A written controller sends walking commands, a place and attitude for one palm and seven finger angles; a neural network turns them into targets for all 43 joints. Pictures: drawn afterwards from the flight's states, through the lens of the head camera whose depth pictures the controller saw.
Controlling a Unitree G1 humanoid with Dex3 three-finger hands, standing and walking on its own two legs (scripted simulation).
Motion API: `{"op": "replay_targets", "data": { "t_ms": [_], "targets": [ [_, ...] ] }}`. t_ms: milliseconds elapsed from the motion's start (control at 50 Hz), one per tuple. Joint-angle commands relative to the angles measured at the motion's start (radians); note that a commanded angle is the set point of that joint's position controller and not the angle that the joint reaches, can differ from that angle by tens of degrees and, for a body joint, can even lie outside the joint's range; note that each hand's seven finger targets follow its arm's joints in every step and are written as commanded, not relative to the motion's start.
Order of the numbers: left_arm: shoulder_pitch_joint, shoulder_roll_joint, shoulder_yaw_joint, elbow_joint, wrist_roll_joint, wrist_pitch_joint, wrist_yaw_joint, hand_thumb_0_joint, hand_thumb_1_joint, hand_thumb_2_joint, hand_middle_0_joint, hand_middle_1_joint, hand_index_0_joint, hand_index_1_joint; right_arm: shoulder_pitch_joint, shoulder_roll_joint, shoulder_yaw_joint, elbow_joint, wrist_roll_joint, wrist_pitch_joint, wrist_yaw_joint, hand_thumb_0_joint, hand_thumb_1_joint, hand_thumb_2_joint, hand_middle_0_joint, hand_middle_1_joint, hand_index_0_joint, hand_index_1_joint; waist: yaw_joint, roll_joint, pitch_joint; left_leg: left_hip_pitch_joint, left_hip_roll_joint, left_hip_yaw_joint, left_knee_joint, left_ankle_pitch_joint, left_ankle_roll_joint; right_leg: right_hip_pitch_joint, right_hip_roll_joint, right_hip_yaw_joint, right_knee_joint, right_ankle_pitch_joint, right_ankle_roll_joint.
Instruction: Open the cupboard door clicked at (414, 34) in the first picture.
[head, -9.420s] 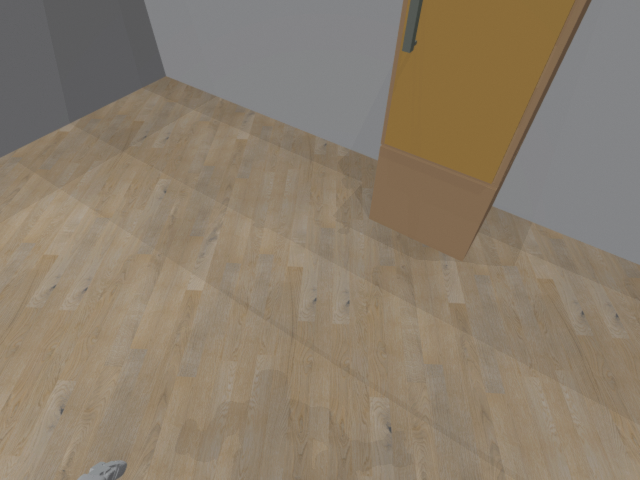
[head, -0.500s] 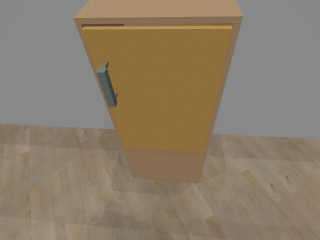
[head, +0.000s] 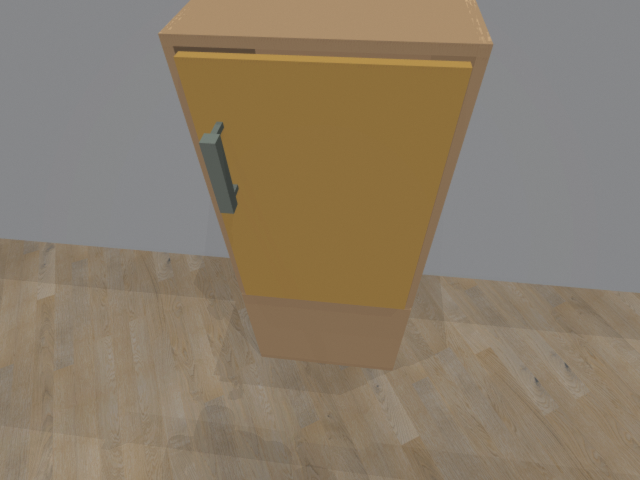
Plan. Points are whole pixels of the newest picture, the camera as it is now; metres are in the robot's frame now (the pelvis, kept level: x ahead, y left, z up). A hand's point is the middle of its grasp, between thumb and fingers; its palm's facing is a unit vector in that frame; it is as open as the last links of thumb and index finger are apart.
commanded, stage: look again from close up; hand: left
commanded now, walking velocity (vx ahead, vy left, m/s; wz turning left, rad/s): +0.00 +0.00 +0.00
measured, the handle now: (223, 168) +0.55 +0.19 +0.08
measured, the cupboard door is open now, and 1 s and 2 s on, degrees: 0 0 0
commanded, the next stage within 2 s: raise the hand with hooked fingers in 0.42 s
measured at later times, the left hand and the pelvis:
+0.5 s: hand out of the picture +0.01 +0.19 -0.17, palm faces +0.03 -0.98 -0.22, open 7.4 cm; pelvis +0.00 +0.01 +0.00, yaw +0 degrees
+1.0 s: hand (155, 474) +0.14 +0.21 -0.04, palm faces +0.03 -1.00 +0.00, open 8.9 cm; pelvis -0.04 +0.03 -0.07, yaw +1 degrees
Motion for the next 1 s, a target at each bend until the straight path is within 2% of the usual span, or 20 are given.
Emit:
{"op": "replay_targets", "data": {
  "t_ms": [0,180,320,480,500,520,540,560,580,600,620,640,660,680,700,760,820,860,900,980],
  "targets": [
    [0.041,0.125,0.017,-0.037,-0.004,-0.012,0.004,0.000,0.900,0.900,-0.200,-0.300,-0.200,-0.300,0.101,-0.074,-0.010,-0.004,0.006,-0.009,-0.001,0.000,-0.900,-0.900,0.200,0.300,0.200,0.300,0.003,-0.022,0.016,-0.137,0.065,-0.056,-0.070,0.111,0.050,0.108,-0.147,0.179,-0.092,0.104,0.007],
    [0.042,0.120,0.017,-0.039,-0.003,-0.007,0.003,0.000,0.900,0.900,-0.200,-0.300,-0.200,-0.300,0.108,-0.071,-0.009,0.001,0.005,-0.009,-0.001,0.000,-0.900,-0.900,0.200,0.300,0.200,0.300,0.006,-0.021,0.035,-0.156,0.064,-0.061,-0.080,0.087,0.053,0.098,-0.141,0.175,-0.101,0.026,0.010],
    [0.050,0.116,0.016,-0.037,-0.005,-0.009,0.003,0.000,0.900,0.900,-0.200,-0.300,-0.200,-0.300,0.106,-0.075,-0.010,0.002,0.006,-0.014,-0.004,0.000,-0.900,-0.900,0.200,0.300,0.200,0.300,0.008,-0.014,0.011,-0.142,0.070,-0.064,-0.077,0.131,0.054,0.117,-0.143,0.169,-0.071,0.118,0.006],
    [0.047,0.111,0.016,-0.036,-0.003,-0.005,0.004,0.000,0.900,0.900,-0.200,-0.300,-0.200,-0.300,0.102,-0.069,-0.011,0.004,0.006,-0.011,-0.006,0.000,-0.900,-0.900,0.200,0.300,0.200,0.300,0.009,-0.013,0.040,-0.154,0.070,-0.065,-0.083,0.116,0.056,0.101,-0.140,0.162,-0.069,0.091,0.009],
    [0.199,0.127,0.020,0.011,0.000,-0.019,0.047,0.000,0.900,0.900,-0.200,-0.300,-0.200,-0.300,-0.036,-0.103,-0.025,-0.066,0.019,-0.020,0.005,0.000,-0.900,-0.900,0.200,0.300,0.200,0.300,0.070,-0.079,-0.011,-0.213,0.072,0.013,0.179,0.109,0.026,0.151,-0.196,0.229,-0.018,0.667,0.076],
    [-0.592,0.343,0.107,-1.474,-0.222,-0.247,0.017,0.000,0.877,0.890,-0.202,-0.315,-0.202,-0.315,-0.051,-0.293,-0.030,-0.434,0.069,-0.191,-0.041,0.000,-0.900,-0.900,0.200,0.300,0.200,0.300,-0.072,0.119,-0.482,-0.029,-0.054,-0.052,0.017,0.222,0.059,0.278,-0.126,0.238,0.021,0.431,0.038],
    [-0.171,0.288,0.117,-1.267,-0.140,-0.197,0.071,0.000,0.853,0.880,-0.203,-0.330,-0.203,-0.330,-0.134,-0.213,-0.027,-0.391,0.056,-0.268,-0.069,0.000,-0.900,-0.900,0.200,0.300,0.200,0.300,0.008,0.268,-0.481,-0.048,-0.050,-0.025,0.007,0.328,0.063,0.274,-0.070,0.183,0.060,0.262,0.003],
    [0.094,0.058,0.019,-1.098,-0.170,-0.076,0.095,0.000,0.830,0.870,-0.205,-0.345,-0.205,-0.345,-0.130,-0.162,-0.036,-0.396,0.070,-0.295,-0.063,0.000,-0.900,-0.900,0.200,0.300,0.200,0.300,-0.010,0.195,-0.268,-0.145,-0.033,-0.061,0.004,0.300,0.029,0.151,-0.055,0.128,0.040,0.150,0.015],
    [0.087,0.004,0.002,-1.056,-0.189,-0.073,0.078,0.000,0.807,0.860,-0.207,-0.360,-0.207,-0.360,-0.102,-0.181,-0.033,-0.362,0.075,-0.305,-0.060,0.000,-0.900,-0.900,0.200,0.300,0.200,0.300,-0.031,0.014,-0.110,-0.204,-0.031,-0.071,0.022,0.241,0.037,0.048,-0.045,0.092,0.012,0.097,0.041],
    [0.014,0.050,0.043,-1.094,-0.200,-0.126,0.055,0.000,0.783,0.850,-0.208,-0.375,-0.208,-0.375,-0.121,-0.217,-0.052,-0.417,0.064,-0.326,-0.051,0.000,-0.900,-0.900,0.200,0.300,0.200,0.300,-0.058,-0.129,-0.007,-0.264,-0.034,-0.096,0.058,0.164,0.053,-0.051,-0.044,0.083,0.005,0.005,0.059],
    [0.030,0.081,0.085,-1.083,-0.198,-0.189,0.021,0.000,0.760,0.840,-0.210,-0.390,-0.210,-0.390,-0.095,-0.233,-0.069,-0.447,0.046,-0.338,-0.042,0.000,-0.900,-0.900,0.200,0.300,0.200,0.300,-0.057,-0.214,-0.055,-0.299,-0.043,-0.086,0.101,0.119,0.058,-0.096,-0.045,0.077,0.021,-0.087,0.069],
    [0.163,0.043,0.094,-1.018,-0.207,-0.245,-0.021,0.000,0.737,0.830,-0.212,-0.405,-0.212,-0.405,-0.112,-0.224,-0.079,-0.486,0.037,-0.349,-0.032,0.000,-0.900,-0.900,0.200,0.300,0.200,0.300,-0.017,-0.269,-0.057,-0.368,-0.046,-0.080,0.142,0.071,0.055,-0.123,-0.048,0.086,0.050,-0.163,0.071],
    [0.274,0.053,0.128,-0.965,-0.213,-0.305,-0.072,0.000,0.713,0.820,-0.213,-0.420,-0.213,-0.420,-0.125,-0.222,-0.085,-0.528,0.040,-0.355,-0.012,0.000,-0.900,-0.900,0.200,0.300,0.200,0.300,0.026,-0.185,-0.069,-0.410,-0.060,-0.069,0.178,0.064,0.041,-0.119,-0.057,0.101,0.095,-0.175,0.057],
    [0.335,0.009,0.108,-0.977,-0.230,-0.378,-0.129,0.000,0.690,0.810,-0.215,-0.435,-0.215,-0.435,-0.133,-0.211,-0.083,-0.568,0.037,-0.356,0.005,0.000,-0.900,-0.900,0.200,0.300,0.200,0.300,0.040,-0.223,-0.123,-0.454,-0.069,-0.057,0.222,0.061,0.033,-0.121,-0.053,0.095,0.159,-0.156,0.054],
    [0.403,-0.019,0.099,-0.965,-0.248,-0.449,-0.191,0.000,0.667,0.800,-0.217,-0.450,-0.217,-0.450,-0.159,-0.209,-0.089,-0.603,0.038,-0.351,0.021,0.000,-0.900,-0.900,0.200,0.300,0.200,0.300,0.051,-0.241,-0.115,-0.516,-0.071,-0.044,0.269,0.036,0.026,-0.145,-0.053,0.108,0.201,-0.150,0.053],
    [0.377,0.092,0.183,-0.960,-0.262,-0.642,-0.372,0.000,0.597,0.770,-0.222,-0.495,-0.222,-0.495,-0.186,-0.246,-0.112,-0.684,0.039,-0.322,0.065,0.000,-0.900,-0.900,0.200,0.300,0.200,0.300,0.037,-0.139,-0.141,-0.618,-0.086,-0.039,0.420,-0.011,0.019,-0.209,-0.072,0.177,0.293,-0.149,0.026],
    [0.324,0.120,0.204,-1.094,-0.299,-0.592,-0.418,0.000,0.527,0.740,-0.227,-0.540,-0.227,-0.540,-0.217,-0.245,-0.106,-0.784,0.065,-0.281,0.053,0.000,-0.900,-0.900,0.200,0.300,0.200,0.300,0.055,-0.113,-0.234,-0.689,-0.098,-0.015,0.455,-0.038,0.042,-0.227,-0.074,0.201,0.322,-0.185,0.038],
    [0.190,0.141,0.211,-1.224,-0.324,-0.542,-0.394,0.000,0.480,0.720,-0.230,-0.570,-0.230,-0.570,-0.203,-0.244,-0.096,-0.821,0.066,-0.258,0.035,0.000,-0.900,-0.900,0.200,0.300,0.200,0.300,0.037,-0.060,-0.255,-0.685,-0.093,-0.035,0.461,-0.057,0.046,-0.267,-0.060,0.201,0.337,-0.242,0.040],
    [0.130,0.153,0.214,-1.342,-0.302,-0.529,-0.340,0.000,0.433,0.700,-0.233,-0.600,-0.233,-0.600,-0.145,-0.221,-0.092,-0.830,0.062,-0.251,0.022,0.000,-0.900,-0.900,0.200,0.300,0.200,0.300,0.016,0.027,-0.305,-0.648,-0.078,-0.044,0.469,-0.029,0.048,-0.275,-0.050,0.181,0.366,-0.198,0.043],
    [-0.009,0.179,0.177,-1.484,-0.252,-0.551,-0.294,0.000,0.340,0.660,-0.240,-0.660,-0.240,-0.660,-0.094,-0.223,-0.065,-0.801,0.047,-0.247,0.001,0.000,-0.900,-0.900,0.200,0.300,0.200,0.300,-0.046,0.021,-0.334,-0.619,-0.049,-0.088,0.501,0.037,0.055,-0.309,-0.028,0.142,0.415,-0.081,0.044]
  ]
}}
